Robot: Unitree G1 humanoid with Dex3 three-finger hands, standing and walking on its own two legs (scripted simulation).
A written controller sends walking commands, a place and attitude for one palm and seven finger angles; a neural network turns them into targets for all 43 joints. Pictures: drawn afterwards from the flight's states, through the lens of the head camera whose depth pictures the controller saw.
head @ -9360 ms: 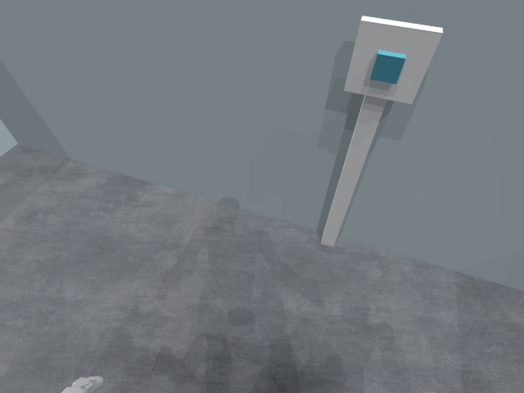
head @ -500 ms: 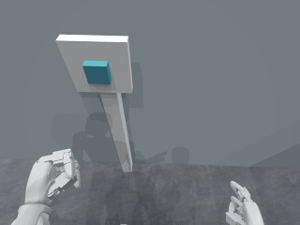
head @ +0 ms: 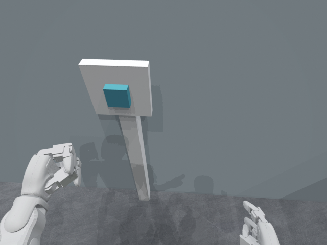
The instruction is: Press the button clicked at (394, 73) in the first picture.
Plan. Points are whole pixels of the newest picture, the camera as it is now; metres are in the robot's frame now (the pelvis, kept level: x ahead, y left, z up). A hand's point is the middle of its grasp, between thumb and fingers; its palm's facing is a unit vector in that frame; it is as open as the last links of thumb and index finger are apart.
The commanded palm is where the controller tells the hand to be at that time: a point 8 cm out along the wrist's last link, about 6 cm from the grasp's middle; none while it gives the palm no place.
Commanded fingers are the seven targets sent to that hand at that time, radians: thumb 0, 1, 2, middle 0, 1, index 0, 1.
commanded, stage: raise the hand and make a fist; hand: left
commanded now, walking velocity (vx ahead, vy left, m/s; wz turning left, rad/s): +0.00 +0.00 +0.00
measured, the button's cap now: (118, 95) +0.47 +0.18 +0.12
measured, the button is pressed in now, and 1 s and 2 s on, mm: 0 0 0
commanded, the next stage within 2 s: aim a knuckle at the button in 0.38 s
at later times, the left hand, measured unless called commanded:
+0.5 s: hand (78, 176) +0.22 +0.20 +0.11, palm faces +0.06 -1.00 -0.06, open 3.1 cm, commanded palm +0.20 +0.25 +0.12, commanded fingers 0.00 0.90 0.90 -1.30 -1.50 -1.30 -1.50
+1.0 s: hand (100, 153) +0.29 +0.18 +0.10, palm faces +0.04 -1.00 -0.03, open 3.1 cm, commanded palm +0.27 +0.23 +0.10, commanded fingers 0.00 0.90 0.90 -1.30 -1.50 -1.30 -1.50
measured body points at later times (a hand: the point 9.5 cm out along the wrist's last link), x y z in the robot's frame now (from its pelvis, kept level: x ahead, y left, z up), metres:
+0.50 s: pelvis -0.01 -0.01 +0.00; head -0.01 -0.03 +0.45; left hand +0.22 +0.25 +0.11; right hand +0.17 -0.24 -0.07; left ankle -0.01 +0.11 -0.72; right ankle -0.02 -0.11 -0.72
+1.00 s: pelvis -0.02 -0.01 +0.00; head +0.00 -0.03 +0.45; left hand +0.28 +0.23 +0.10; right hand +0.14 -0.25 -0.08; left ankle -0.01 +0.11 -0.72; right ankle -0.02 -0.11 -0.72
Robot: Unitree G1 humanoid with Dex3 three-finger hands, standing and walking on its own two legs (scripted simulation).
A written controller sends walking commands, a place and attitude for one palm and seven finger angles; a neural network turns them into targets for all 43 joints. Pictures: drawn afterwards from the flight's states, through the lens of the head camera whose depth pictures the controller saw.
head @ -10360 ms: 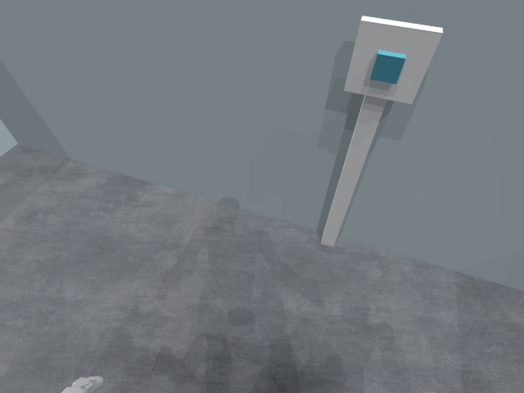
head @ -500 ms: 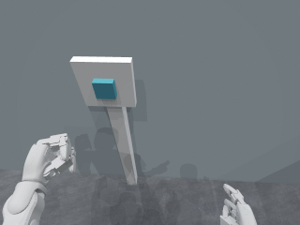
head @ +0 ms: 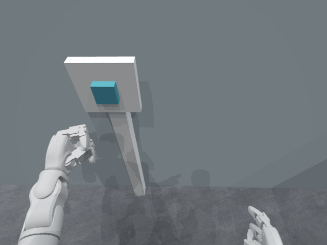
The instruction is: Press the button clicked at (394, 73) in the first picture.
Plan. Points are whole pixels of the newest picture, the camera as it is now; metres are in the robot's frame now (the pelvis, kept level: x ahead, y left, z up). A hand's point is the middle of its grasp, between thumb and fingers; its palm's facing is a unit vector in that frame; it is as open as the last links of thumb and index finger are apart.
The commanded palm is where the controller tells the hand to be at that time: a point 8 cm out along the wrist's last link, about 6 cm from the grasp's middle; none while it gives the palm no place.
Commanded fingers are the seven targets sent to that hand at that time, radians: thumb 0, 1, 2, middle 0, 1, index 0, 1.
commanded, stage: aim a knuckle at the button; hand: left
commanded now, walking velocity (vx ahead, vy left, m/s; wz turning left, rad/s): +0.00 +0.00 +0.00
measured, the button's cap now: (106, 92) +0.49 +0.20 +0.11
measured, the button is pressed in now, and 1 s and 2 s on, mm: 0 0 6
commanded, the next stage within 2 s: press the button with the knuckle in 1.38 s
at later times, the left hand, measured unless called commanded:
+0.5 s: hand (106, 131) +0.37 +0.17 +0.08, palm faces +0.05 -1.00 -0.02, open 3.1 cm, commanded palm +0.35 +0.22 +0.09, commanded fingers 0.00 0.90 0.90 -1.30 -1.50 -1.30 -1.50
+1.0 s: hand (108, 122) +0.41 +0.18 +0.07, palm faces +0.07 -1.00 -0.01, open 3.1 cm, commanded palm +0.37 +0.22 +0.08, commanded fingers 0.00 0.90 0.90 -1.30 -1.50 -1.30 -1.50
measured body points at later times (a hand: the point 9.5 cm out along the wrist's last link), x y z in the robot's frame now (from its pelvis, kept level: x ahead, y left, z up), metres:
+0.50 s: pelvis +0.00 +0.01 +0.00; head +0.03 +0.00 +0.45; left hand +0.36 +0.23 +0.09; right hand +0.13 -0.24 -0.11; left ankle +0.00 +0.12 -0.73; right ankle +0.00 -0.10 -0.73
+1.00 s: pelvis +0.00 +0.01 -0.01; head +0.05 +0.00 +0.44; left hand +0.40 +0.23 +0.08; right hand +0.07 -0.25 -0.13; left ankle +0.00 +0.12 -0.73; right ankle +0.00 -0.10 -0.73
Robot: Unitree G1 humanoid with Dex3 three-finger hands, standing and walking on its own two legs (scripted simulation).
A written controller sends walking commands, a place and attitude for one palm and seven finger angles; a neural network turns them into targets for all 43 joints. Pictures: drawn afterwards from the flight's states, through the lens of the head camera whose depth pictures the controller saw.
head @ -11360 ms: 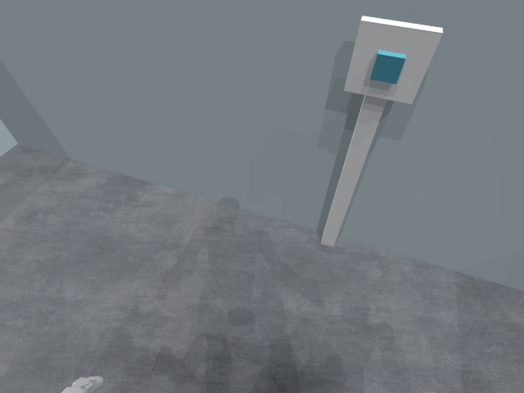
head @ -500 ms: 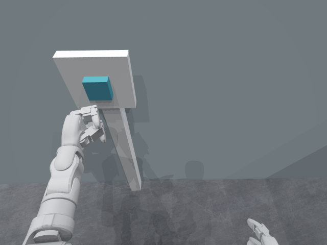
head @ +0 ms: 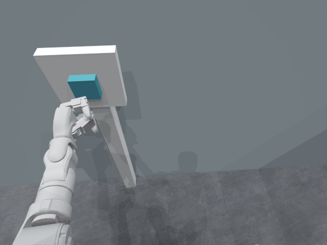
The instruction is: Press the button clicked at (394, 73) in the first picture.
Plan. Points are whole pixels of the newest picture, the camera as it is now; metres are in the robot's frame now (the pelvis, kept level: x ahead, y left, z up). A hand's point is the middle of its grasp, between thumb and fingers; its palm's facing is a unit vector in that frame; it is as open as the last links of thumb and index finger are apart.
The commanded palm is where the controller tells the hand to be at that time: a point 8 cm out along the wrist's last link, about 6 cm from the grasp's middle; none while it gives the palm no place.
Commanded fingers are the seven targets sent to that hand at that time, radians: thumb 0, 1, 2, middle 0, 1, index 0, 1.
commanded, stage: aim a knuckle at the button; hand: left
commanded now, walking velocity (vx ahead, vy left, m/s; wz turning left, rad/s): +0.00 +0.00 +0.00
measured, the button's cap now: (86, 86) +0.48 +0.21 +0.12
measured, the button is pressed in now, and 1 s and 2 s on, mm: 0 6 13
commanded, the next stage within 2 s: press the button with the knuckle in 0.38 s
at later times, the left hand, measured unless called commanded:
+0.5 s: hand (94, 119) +0.40 +0.18 +0.08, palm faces +0.10 -0.99 -0.01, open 3.1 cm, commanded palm +0.37 +0.22 +0.09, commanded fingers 0.00 0.90 0.90 -1.30 -1.50 -1.30 -1.50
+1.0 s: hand (99, 111) +0.43 +0.17 +0.08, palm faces +0.11 -0.99 -0.02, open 2.9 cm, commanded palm +0.41 +0.22 +0.09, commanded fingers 0.00 0.90 0.90 -1.30 -1.50 -1.30 -1.50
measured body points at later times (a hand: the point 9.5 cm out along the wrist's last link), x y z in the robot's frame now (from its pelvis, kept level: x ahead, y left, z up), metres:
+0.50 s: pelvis +0.00 +0.00 +0.00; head +0.04 +0.00 +0.45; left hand +0.39 +0.23 +0.08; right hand +0.12 -0.24 -0.11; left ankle -0.01 +0.11 -0.72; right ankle +0.00 -0.11 -0.72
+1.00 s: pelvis -0.01 +0.00 -0.01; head +0.05 -0.01 +0.44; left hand +0.41 +0.22 +0.09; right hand +0.07 -0.26 -0.13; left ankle -0.01 +0.11 -0.72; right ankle +0.00 -0.11 -0.72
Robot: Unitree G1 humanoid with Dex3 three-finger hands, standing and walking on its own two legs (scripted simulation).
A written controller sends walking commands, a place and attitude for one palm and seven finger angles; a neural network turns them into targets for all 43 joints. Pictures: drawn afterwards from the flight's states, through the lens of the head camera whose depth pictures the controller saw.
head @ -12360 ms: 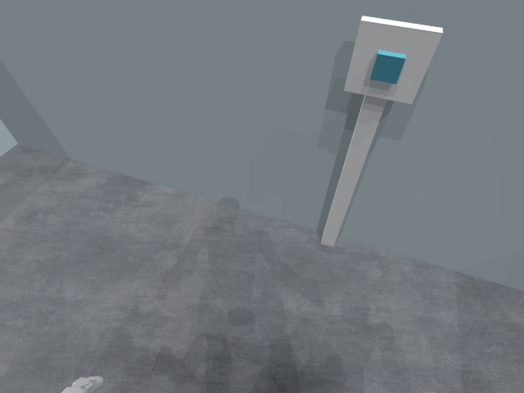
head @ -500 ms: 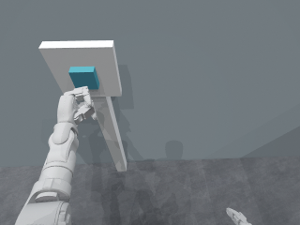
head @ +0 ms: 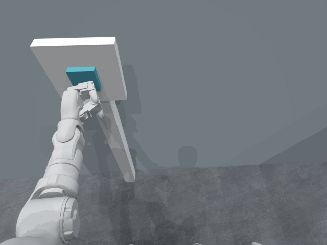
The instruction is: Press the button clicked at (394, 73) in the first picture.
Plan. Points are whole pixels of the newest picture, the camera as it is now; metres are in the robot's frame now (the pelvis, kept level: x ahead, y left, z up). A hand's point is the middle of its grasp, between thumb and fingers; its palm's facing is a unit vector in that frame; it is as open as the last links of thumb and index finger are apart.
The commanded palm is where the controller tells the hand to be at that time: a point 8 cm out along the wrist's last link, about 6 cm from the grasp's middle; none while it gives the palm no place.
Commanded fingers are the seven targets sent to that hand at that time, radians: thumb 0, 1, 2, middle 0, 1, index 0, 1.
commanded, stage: press the button with the knuckle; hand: left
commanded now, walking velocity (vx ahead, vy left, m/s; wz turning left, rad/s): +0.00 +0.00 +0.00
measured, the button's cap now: (85, 77) +0.49 +0.20 +0.13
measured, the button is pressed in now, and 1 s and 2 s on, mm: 6 13 0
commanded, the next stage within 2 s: hold the button down briefly in 0.44 s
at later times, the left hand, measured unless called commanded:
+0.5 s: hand (98, 101) +0.45 +0.17 +0.09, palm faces +0.08 -1.00 -0.02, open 2.9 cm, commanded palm +0.45 +0.22 +0.10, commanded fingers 0.00 0.90 0.90 -1.30 -1.50 -1.30 -1.50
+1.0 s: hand (97, 101) +0.45 +0.17 +0.09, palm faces +0.06 -1.00 -0.02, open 3.0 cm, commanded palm +0.43 +0.22 +0.10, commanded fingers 0.00 0.90 0.90 -1.30 -1.50 -1.30 -1.50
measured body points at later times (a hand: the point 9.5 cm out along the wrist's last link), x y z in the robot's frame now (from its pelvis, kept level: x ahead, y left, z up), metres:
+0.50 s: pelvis -0.03 +0.00 -0.01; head +0.05 +0.00 +0.44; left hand +0.44 +0.22 +0.09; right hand +0.01 -0.27 -0.13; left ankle +0.00 +0.12 -0.72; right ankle +0.00 -0.11 -0.72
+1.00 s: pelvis -0.04 +0.00 -0.01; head +0.04 +0.01 +0.43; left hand +0.44 +0.23 +0.09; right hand -0.01 -0.26 -0.13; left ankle +0.00 +0.11 -0.72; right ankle +0.00 -0.11 -0.72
